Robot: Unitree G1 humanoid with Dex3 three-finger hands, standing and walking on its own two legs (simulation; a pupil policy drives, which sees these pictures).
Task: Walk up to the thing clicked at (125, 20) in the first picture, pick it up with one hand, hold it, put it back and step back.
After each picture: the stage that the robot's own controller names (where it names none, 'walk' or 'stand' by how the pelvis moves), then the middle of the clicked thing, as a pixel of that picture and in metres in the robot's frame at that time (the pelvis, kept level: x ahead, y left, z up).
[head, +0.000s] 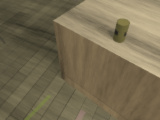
stand; (120, 31) +0.71 -0.18 -0.05
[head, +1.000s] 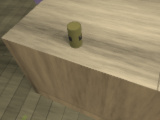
walk; (75, 35) +0.62 +0.09 -0.02
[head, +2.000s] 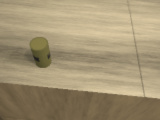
rise first; (41, 53) +0.45 +0.19 -0.01
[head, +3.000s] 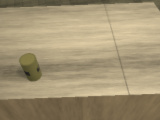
stand; (31, 67) +0.45 +0.25 -0.04
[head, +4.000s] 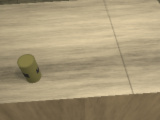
stand; (30, 69) +0.42 +0.24 -0.03
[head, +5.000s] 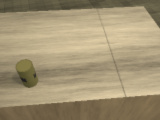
stand; (27, 74) +0.43 +0.25 -0.05
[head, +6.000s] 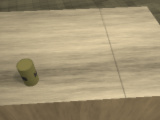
stand; (28, 73) +0.43 +0.25 -0.05
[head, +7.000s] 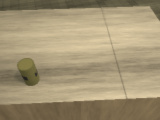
stand; (29, 72) +0.43 +0.25 -0.05
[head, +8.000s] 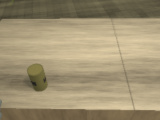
rise first; (38, 78) +0.42 +0.23 -0.05
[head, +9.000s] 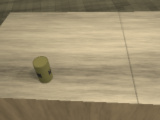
go down; (43, 70) +0.45 +0.23 -0.04
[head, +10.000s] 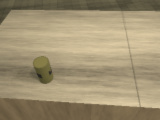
go down; (43, 70) +0.44 +0.23 -0.04
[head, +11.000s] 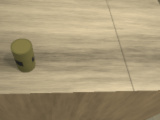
go down; (24, 56) +0.44 +0.20 +0.00
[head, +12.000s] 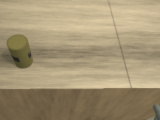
approach; (21, 52) +0.45 +0.21 +0.01
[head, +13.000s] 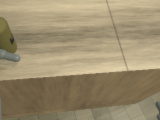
close in; (1, 38) +0.46 +0.23 +0.05
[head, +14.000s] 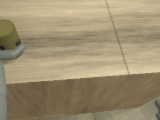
lift; (8, 40) +0.46 +0.21 +0.05
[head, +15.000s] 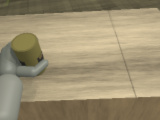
lift; (30, 56) +0.34 +0.16 +0.19
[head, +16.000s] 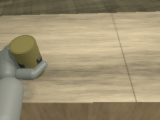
hold; (29, 58) +0.32 +0.17 +0.18
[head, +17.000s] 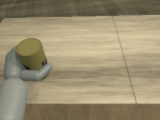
hold; (34, 60) +0.33 +0.16 +0.18
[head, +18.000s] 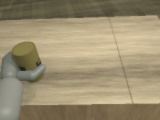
crouch; (29, 62) +0.35 +0.18 +0.15
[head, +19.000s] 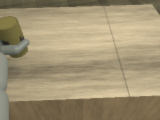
crouch; (12, 38) +0.43 +0.23 +0.16
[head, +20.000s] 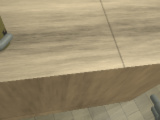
lower; out of the picture +0.49 +0.23 +0.06
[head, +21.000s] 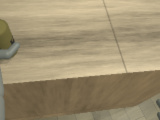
lower; (2, 40) +0.47 +0.22 +0.05
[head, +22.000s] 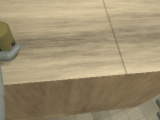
lower; (3, 42) +0.46 +0.22 +0.05
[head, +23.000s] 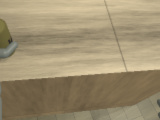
lower; (0, 39) +0.47 +0.23 +0.04
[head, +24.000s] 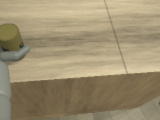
open; (12, 43) +0.46 +0.20 +0.04
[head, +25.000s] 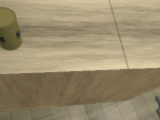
rise; (7, 30) +0.47 +0.20 +0.05
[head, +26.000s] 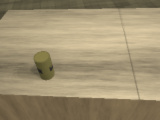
sink last; (44, 66) +0.45 +0.21 +0.00
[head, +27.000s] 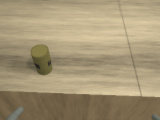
stand; (42, 60) +0.44 +0.19 +0.01
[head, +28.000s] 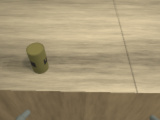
stand; (38, 58) +0.45 +0.20 +0.01
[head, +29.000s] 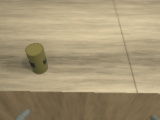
stand; (37, 59) +0.45 +0.21 +0.02
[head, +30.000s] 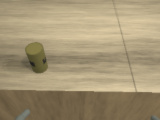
stand; (37, 58) +0.45 +0.21 +0.02
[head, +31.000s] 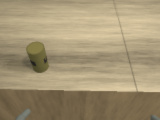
stand; (38, 57) +0.45 +0.21 +0.02
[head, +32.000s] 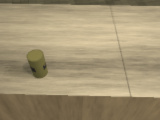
stand; (38, 64) +0.45 +0.22 -0.02
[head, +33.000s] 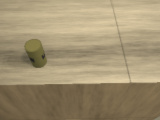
walk; (36, 54) +0.47 +0.22 -0.03
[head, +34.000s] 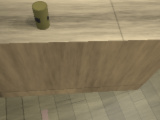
walk; (41, 16) +0.66 +0.21 -0.03
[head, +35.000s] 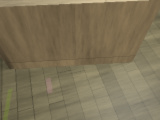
walk; out of the picture +0.96 +0.30 -0.02
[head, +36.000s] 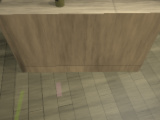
stand; out of the picture +1.04 +0.20 -0.04
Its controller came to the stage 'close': yes
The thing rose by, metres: 0.21
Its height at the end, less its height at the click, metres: +0.00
